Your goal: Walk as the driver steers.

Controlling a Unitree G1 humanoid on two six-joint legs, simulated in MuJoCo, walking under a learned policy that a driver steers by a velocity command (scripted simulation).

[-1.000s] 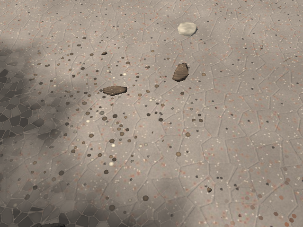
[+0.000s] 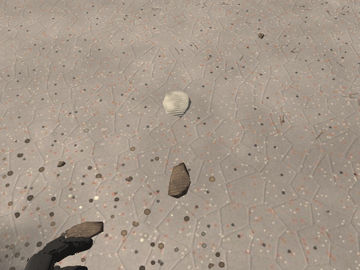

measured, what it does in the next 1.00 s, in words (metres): steps on the spot, turning left: left foot, then right foot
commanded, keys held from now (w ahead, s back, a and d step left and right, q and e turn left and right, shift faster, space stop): q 0.58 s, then no key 0.42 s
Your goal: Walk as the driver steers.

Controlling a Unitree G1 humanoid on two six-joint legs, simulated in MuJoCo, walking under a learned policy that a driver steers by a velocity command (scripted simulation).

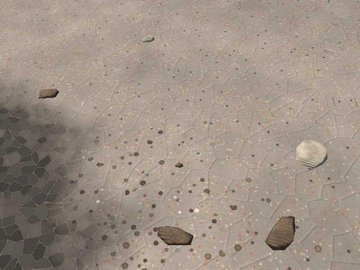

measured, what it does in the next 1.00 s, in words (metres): walks ahead: right foot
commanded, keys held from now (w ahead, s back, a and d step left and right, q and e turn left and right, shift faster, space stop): no key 0.14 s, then w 0.22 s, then no key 0.12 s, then e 0.52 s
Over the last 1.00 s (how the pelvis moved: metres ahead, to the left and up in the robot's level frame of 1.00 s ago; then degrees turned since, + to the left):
0.08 0.01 0.01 26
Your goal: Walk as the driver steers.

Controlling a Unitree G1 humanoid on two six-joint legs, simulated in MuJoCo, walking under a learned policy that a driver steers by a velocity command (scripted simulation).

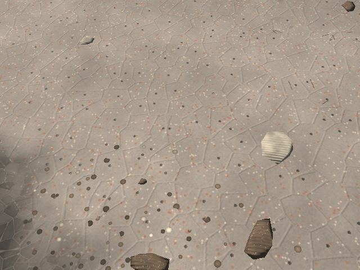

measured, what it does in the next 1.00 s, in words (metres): steps on the spot: left foot, then right foot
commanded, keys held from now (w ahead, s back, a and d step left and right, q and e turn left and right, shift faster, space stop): e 0.16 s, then no key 0.84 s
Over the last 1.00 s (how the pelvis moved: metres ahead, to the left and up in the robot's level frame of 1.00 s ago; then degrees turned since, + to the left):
0.15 0.00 0.00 -13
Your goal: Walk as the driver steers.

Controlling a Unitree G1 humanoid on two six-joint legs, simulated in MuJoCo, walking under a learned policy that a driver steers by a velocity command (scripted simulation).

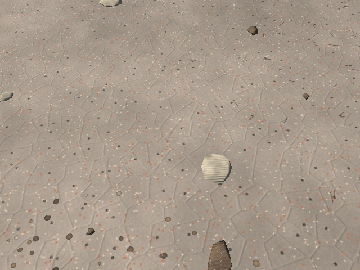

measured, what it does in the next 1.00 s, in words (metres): shifts its weight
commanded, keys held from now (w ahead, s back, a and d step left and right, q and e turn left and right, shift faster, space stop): no key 0.72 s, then w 0.28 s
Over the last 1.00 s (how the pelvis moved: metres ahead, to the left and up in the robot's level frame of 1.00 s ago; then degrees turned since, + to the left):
0.04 0.01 0.00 -12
